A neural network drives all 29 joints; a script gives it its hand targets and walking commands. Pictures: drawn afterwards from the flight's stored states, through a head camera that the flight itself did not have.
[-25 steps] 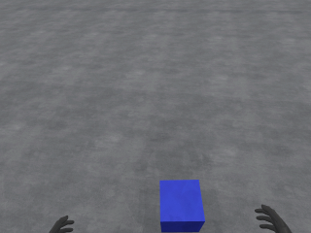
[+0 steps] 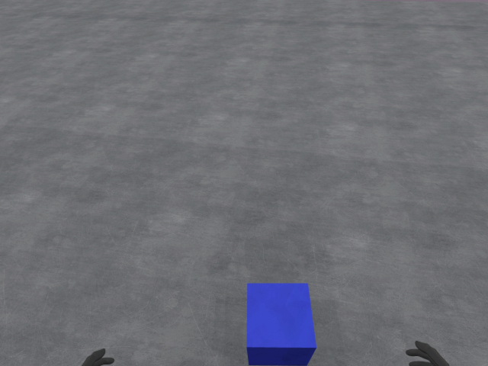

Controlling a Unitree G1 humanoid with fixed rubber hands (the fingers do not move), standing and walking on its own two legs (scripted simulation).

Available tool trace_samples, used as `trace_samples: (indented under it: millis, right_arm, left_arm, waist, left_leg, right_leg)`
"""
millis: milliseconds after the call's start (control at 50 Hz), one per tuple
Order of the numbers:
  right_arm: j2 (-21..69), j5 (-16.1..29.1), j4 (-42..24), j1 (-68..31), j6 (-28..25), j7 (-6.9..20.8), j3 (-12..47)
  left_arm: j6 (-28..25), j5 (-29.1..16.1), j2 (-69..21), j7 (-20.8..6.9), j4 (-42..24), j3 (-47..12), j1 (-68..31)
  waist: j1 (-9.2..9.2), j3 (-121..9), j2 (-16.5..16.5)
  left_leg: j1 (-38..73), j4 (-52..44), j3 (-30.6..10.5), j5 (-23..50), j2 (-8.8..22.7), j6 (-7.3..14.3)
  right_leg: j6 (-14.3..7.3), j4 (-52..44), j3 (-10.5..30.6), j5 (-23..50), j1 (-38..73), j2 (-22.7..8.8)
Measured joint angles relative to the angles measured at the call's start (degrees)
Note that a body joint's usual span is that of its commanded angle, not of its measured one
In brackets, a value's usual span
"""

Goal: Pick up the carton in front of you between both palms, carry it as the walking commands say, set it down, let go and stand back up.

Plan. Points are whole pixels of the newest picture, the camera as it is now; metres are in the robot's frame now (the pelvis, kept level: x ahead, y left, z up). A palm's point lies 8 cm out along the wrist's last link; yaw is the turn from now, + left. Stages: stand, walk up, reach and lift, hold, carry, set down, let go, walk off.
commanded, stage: stand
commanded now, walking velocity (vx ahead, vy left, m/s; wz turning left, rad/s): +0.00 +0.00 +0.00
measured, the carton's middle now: (277, 325) +0.38 -0.07 -0.64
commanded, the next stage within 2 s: none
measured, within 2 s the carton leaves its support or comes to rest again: neither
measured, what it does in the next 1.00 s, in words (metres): stands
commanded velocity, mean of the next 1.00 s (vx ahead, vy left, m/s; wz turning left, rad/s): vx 0.00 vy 0.00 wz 0.00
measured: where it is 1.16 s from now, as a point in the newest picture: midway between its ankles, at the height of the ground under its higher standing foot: outside the picture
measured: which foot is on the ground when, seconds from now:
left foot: down 0.00-1.00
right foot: down 0.00-1.00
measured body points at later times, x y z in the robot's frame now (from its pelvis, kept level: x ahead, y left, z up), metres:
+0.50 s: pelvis -0.02 +0.00 +0.01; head -0.02 -0.01 +0.45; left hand +0.09 +0.31 -0.10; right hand +0.08 -0.31 -0.11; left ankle -0.08 +0.13 -0.74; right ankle +0.02 -0.11 -0.74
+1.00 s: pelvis -0.02 +0.00 +0.01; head -0.02 -0.01 +0.46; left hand +0.09 +0.31 -0.10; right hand +0.07 -0.31 -0.11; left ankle -0.08 +0.13 -0.74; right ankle +0.02 -0.11 -0.74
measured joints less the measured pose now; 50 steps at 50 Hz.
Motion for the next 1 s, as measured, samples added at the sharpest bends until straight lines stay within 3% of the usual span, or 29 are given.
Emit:
trace_samples:
  millis: [1000]
  right_arm:
    - [-1.73, 0.78, 11.56, -2.77, -0.85, 0.42, 1.45]
  left_arm:
    - [-0.34, -1.09, 2.52, -0.67, 9.3, -1.13, -2.71]
  waist:
    - [0.2, 1.25, -0.45]
  left_leg:
    - [2.44, -5.61, 0.71, 4.44, 0.26, -0.19]
  right_leg:
    - [-0.07, -5.99, 0.75, 4.84, 2.47, 0.13]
